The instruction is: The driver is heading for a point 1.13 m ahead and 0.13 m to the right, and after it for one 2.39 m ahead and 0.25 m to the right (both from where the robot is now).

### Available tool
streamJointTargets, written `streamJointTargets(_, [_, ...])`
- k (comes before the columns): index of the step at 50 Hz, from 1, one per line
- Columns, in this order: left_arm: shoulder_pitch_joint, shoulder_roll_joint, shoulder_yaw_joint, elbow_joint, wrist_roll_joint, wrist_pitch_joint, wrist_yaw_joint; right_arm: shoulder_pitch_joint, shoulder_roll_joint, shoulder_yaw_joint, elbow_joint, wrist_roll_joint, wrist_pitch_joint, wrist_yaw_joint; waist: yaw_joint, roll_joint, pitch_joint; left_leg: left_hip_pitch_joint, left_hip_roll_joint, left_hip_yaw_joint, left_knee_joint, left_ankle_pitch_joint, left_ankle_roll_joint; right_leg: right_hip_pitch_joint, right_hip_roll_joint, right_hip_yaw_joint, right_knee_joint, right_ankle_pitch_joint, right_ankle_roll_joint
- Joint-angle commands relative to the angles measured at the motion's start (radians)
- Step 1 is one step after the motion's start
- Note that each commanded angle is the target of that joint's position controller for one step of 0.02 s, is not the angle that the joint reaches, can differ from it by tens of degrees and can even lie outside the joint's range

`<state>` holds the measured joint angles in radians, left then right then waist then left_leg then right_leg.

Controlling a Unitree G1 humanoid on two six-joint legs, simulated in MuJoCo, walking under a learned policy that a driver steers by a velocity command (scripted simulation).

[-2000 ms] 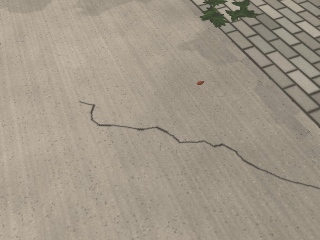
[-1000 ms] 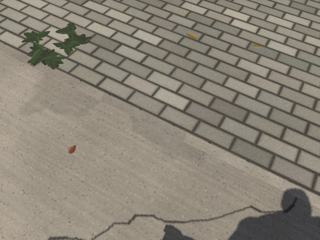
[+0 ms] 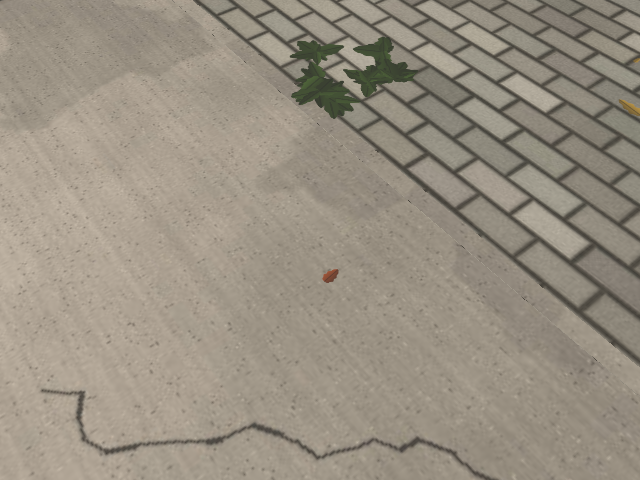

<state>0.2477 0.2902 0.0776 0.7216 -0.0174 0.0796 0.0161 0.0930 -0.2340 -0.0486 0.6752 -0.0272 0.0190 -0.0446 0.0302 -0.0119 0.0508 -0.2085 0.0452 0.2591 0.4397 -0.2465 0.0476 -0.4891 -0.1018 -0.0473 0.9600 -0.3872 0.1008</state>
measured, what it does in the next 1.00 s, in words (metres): walks ahead: right foot, then left foot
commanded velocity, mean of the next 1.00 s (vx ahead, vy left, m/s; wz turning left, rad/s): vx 0.31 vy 0.00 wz -0.01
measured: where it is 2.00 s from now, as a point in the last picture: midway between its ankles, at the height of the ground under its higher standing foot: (344, 199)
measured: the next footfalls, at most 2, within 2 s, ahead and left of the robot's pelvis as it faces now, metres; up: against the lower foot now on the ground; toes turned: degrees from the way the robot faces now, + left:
right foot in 0.16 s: +0.03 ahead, -0.14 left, +0.00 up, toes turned -15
left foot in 0.82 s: +0.26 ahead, +0.08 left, +0.00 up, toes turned -1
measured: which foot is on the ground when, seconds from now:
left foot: down 0.00-0.16, up 0.18-0.80, down 0.82-1.00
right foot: up 0.00-0.14, down 0.16-0.84, up 0.86-1.00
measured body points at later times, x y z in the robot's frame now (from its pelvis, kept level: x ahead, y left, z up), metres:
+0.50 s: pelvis +0.03 -0.06 +0.00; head +0.05 -0.09 +0.45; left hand +0.30 +0.13 -0.06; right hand +0.08 -0.37 -0.11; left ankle +0.12 +0.08 -0.70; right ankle -0.01 -0.13 -0.74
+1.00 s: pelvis +0.28 +0.02 +0.00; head +0.30 +0.05 +0.45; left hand +0.42 +0.29 -0.11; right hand +0.32 -0.27 -0.11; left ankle +0.22 +0.08 -0.74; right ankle +0.28 -0.15 -0.65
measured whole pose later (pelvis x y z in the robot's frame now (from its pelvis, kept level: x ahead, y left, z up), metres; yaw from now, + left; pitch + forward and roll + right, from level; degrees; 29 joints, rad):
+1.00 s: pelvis +0.28 +0.02 +0.00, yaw +3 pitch +2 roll -1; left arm 0.20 0.30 0.03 0.69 0.08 -0.05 -0.04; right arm 0.41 -0.31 -0.05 0.74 -0.01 -0.02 0.03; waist -0.03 -0.04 -0.01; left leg -0.19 -0.11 -0.04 0.48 -0.33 0.11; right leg -0.58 -0.09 0.03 1.15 -0.26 0.03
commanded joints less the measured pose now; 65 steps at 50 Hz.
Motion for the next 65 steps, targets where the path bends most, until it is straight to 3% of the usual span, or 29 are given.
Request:
streamJointTargets(1, [-0.068, 0.068, 0.015, -0.124, 0.001, -0.01, -0.019, -0.016, -0.187, -0.065, -0.052, 0.009, -0.011, 0.007, -0.046, 0.106, -0.083, 0.108, 0.332, -0.159, -0.154, 0.277, 0.194, -0.021, -0.026, -0.014, -0.076, -0.014, -0.026])
streamJointTargets(5, [-0.053, 0.08, 0.029, -0.161, -0.008, 0.011, -0.038, -0.03, -0.217, -0.084, -0.042, 0.04, -0.011, 0.032, -0.022, 0.126, -0.121, 0.153, 0.353, -0.104, -0.053, 0.401, 0.133, 0.073, 0.003, -0.064, -0.228, -0.006, -0.084])
streamJointTargets(7, [0.017, 0.097, 0.047, -0.152, -0.007, 0.013, -0.031, -0.011, -0.198, -0.085, -0.013, 0.061, -0.004, 0.042, 0.024, 0.084, -0.137, 0.092, 0.302, -0.029, 0.102, 0.348, 0.042, 0.231, 0.054, -0.078, -0.424, 0.162, -0.141])
streamJointTargets(8, [0.098, 0.186, 0.082, -0.137, -0.004, 0.005, -0.011, 0.027, -0.167, -0.08, 0.0, 0.049, -0.005, 0.049, 0.047, -0.074, -0.143, -0.059, 0.206, 0.026, 0.326, 0.202, -0.036, 0.4, 0.022, 0.057, -0.524, 0.494, -0.206])
streamJointTargets(9, [0.128, 0.334, 0.114, -0.156, 0.002, -0.006, 0.005, -0.039, -0.109, -0.059, -0.069, -0.004, -0.013, 0.045, 0.03, -0.37, -0.117, -0.465, 0.033, 0.028, 0.663, -0.419, -0.143, 0.593, -0.213, 0.465, -0.518, 0.962, -0.369])
streamJointTargets(10, [0.121, 0.318, 0.1, -0.181, 0.044, -0.046, -0.014, -0.109, -0.135, -0.061, -0.101, -0.003, -0.018, 0.034, 0.067, -0.247, -0.261, -0.526, -0.026, -0.239, 0.839, -0.498, -0.153, 0.556, -0.301, 0.629, -0.571, 0.828, -0.513])
streamJointTargets(12, [0.04, 0.26, 0.083, -0.169, 0.012, -0.085, -0.016, -0.142, -0.159, -0.069, -0.105, 0.03, -0.025, 0.021, 0.022, -0.099, -0.163, -0.594, -0.007, -0.324, 0.828, -0.307, -0.107, 0.517, -0.206, 0.479, -0.614, 0.583, -0.421])
streamJointTargets(13, [-0.021, 0.224, 0.07, -0.18, -0.008, -0.083, -0.006, -0.122, -0.175, -0.073, -0.089, 0.018, -0.028, 0.011, -0.01, -0.056, -0.135, -0.596, 0.007, -0.343, 0.782, -0.221, -0.099, 0.487, -0.173, 0.44, -0.606, 0.557, -0.375])
streamJointTargets(17, [-0.098, 0.188, 0.048, -0.211, 0.004, -0.068, 0.023, -0.019, -0.163, -0.07, -0.037, 0.016, -0.03, 0.018, -0.059, -0.06, -0.189, -0.458, -0.037, -0.328, 0.673, -0.064, -0.123, 0.431, -0.107, 0.334, -0.585, 0.675, -0.335])
streamJointTargets(23, [-0.105, 0.074, -0.012, -0.158, 0.045, -0.073, 0.016, 0.0, -0.103, -0.031, 0.0, 0.031, -0.01, 0.039, -0.018, -0.124, -0.17, -0.206, 0.032, -0.286, 0.375, 0.0, -0.139, 0.322, -0.078, 0.204, -0.598, 0.559, -0.31])
streamJointTargets(24, [-0.103, 0.078, -0.014, -0.145, 0.052, -0.076, 0.008, -0.005, -0.113, -0.031, -0.002, 0.035, -0.009, 0.043, -0.006, -0.135, -0.145, -0.17, 0.03, -0.273, 0.344, -0.006, -0.133, 0.294, -0.083, 0.201, -0.61, 0.509, -0.313])
streamJointTargets(26, [-0.035, 0.195, 0.023, -0.121, 0.039, -0.081, -0.006, -0.026, -0.172, -0.039, -0.023, 0.06, -0.012, 0.05, 0.055, -0.166, -0.082, -0.25, 0.001, -0.223, 0.364, -0.067, -0.097, 0.303, -0.129, 0.293, -0.722, -0.046, -0.335])
streamJointTargets(28, [-0.01, 0.21, 0.028, -0.1, 0.027, -0.098, -0.007, -0.064, -0.197, -0.044, -0.05, 0.08, -0.029, 0.056, 0.074, -0.173, 0.018, -0.424, 0.021, -0.267, 0.357, -0.131, -0.048, 0.374, -0.202, 0.417, -0.789, -0.318, -0.337])
streamJointTargets(35, [0.011, 0.167, 0.038, -0.065, 0.011, -0.156, -0.009, -0.031, -0.122, -0.019, -0.069, 0.078, -0.069, 0.085, 0.052, -0.06, 0.009, -0.595, 0.1, -0.281, 0.378, -0.126, 0.019, 0.604, -0.25, 0.273, -0.817, -0.113, -0.292])
streamJointTargets(36, [0.045, 0.166, 0.031, -0.047, 0.098, -0.15, -0.018, -0.055, -0.152, -0.026, -0.077, -0.02, -0.032, 0.119, 0.053, -0.056, -0.019, -0.466, 0.032, -0.198, 0.321, -0.116, 0.015, 0.536, -0.204, 0.164, -0.824, -0.134, -0.26])
streamJointTargets(38, [0.0, 0.177, 0.035, -0.046, 0.083, -0.15, -0.026, -0.02, -0.15, -0.029, -0.08, -0.007, -0.014, 0.142, 0.02, -0.122, -0.008, -0.285, 0.001, -0.128, 0.265, -0.085, 0.033, 0.401, -0.156, 0.043, -0.802, -0.108, -0.219])
streamJointTargets(40, [-0.036, 0.19, 0.034, -0.044, 0.068, -0.148, -0.024, 0.147, -0.164, -0.038, -0.031, 0.0, -0.017, 0.134, -0.082, -0.067, -0.053, -0.018, -0.083, -0.056, 0.219, -0.073, 0.063, 0.265, -0.125, -0.079, -0.581, 0.184, -0.19])
streamJointTargets(41, [-0.044, 0.163, 0.022, -0.047, 0.07, -0.146, -0.023, 0.376, -0.209, -0.061, 0.045, -0.006, -0.024, 0.118, -0.19, 0.054, -0.158, 0.243, -0.122, -0.102, 0.196, -0.143, 0.1, 0.153, -0.069, -0.164, -0.236, 0.44, -0.169])
streamJointTargets(42, [-0.123, 0.071, -0.009, -0.104, 0.082, -0.148, -0.029, 0.58, -0.337, -0.092, 0.084, -0.005, -0.032, 0.092, -0.282, 0.346, -0.205, 0.423, 0.1, -0.531, -0.003, -0.494, 0.178, -0.143, 0.038, -0.176, 0.199, 0.163, -0.114])
streamJointTargets(43, [-0.207, 0.035, -0.022, -0.176, 0.09, -0.16, -0.036, 0.491, -0.368, -0.08, 0.035, 0.004, -0.038, 0.087, -0.226, 0.4, -0.177, 0.435, 0.215, -1.077, -0.281, -0.711, 0.248, -0.437, 0.17, 0.047, 0.359, -0.13, -0.1])
streamJointTargets(44, [-0.227, 0.081, -0.023, -0.188, 0.09, -0.173, -0.045, 0.405, -0.351, -0.081, 0.013, 0.004, -0.031, 0.078, -0.199, 0.245, -0.099, 0.429, 0.263, -1.068, -0.285, -0.613, 0.27, -0.545, 0.091, 0.122, 0.433, -0.052, -0.104])
streamJointTargets(46, [-0.132, 0.124, -0.02, -0.129, 0.089, -0.186, -0.052, 0.365, -0.298, -0.069, 0.013, 0.008, -0.035, 0.065, -0.108, 0.033, -0.042, 0.268, 0.197, -0.843, -0.218, -0.384, 0.24, -0.429, 0.006, 0.115, 0.305, 0.087, -0.099])
streamJointTargets(48, [-0.078, 0.121, -0.028, -0.101, 0.102, -0.156, -0.057, 0.296, -0.256, -0.049, -0.003, 0.017, -0.053, 0.059, -0.049, 0.074, -0.007, 0.111, 0.099, -0.711, -0.26, -0.277, 0.216, -0.296, -0.015, 0.098, 0.2, 0.14, -0.066])
streamJointTargets(52, [-0.181, 0.096, -0.048, -0.125, 0.08, -0.122, -0.068, 0.347, -0.223, -0.038, 0.037, 0.023, -0.088, 0.062, -0.059, 0.058, 0.068, 0.065, 0.03, -0.573, -0.337, 0.0, 0.218, -0.298, 0.007, 0.012, -0.014, 0.275, -0.041])
streamJointTargets(58, [-0.351, 0.054, -0.073, -0.156, 0.044, -0.138, -0.08, 0.411, -0.214, -0.02, 0.124, 0.03, -0.129, 0.056, -0.113, 0.081, 0.085, 0.218, 0.069, -0.375, -0.422, 0.551, 0.113, -0.133, 0.063, -0.087, -0.392, 0.515, -0.168])
streamJointTargets(60, [-0.277, 0.085, -0.063, -0.126, 0.038, -0.139, -0.071, 0.396, -0.248, -0.025, 0.143, 0.013, -0.132, 0.045, -0.06, 0.105, 0.005, 0.328, 0.095, -0.307, -0.323, 1.018, 0.075, -0.015, 0.146, -0.113, -0.392, 0.445, -0.212])
streamJointTargets(62, [-0.033, 0.146, -0.039, -0.051, 0.028, -0.132, -0.057, 0.355, -0.284, -0.036, 0.145, -0.028, -0.112, 0.023, 0.068, 0.152, -0.136, 0.391, 0.131, -0.261, -0.027, 1.395, 0.043, 0.19, 0.231, -0.11, -0.339, 0.303, -0.246])
streamJointTargets(64, [0.392, 0.215, 0.004, 0.076, 0.027, -0.122, -0.03, 0.244, -0.282, -0.037, 0.123, -0.045, -0.09, 0.012, 0.275, 0.087, -0.273, 0.143, 0.082, -0.197, 0.627, 1.254, 0.026, 0.614, 0.176, -0.002, -0.347, 0.122, -0.299])
streamJointTargets(65, [0.397, 0.319, 0.04, 0.095, 0.052, -0.116, -0.023, 0.297, -0.134, -0.003, 0.072, -0.006, -0.105, 0.04, 0.162, -0.259, -0.284, -0.361, -0.129, -0.226, 1.143, 0.261, -0.047, 0.869, -0.069, 0.544, -0.414, -0.171, -0.495])
Keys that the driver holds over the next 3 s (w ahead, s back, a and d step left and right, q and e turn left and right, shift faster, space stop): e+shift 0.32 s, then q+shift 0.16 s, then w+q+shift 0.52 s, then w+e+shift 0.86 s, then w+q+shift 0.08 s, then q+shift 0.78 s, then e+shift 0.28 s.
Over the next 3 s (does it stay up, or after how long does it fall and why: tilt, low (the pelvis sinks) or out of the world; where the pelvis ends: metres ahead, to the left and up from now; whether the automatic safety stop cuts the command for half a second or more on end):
stays up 1.58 -0.13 -0.01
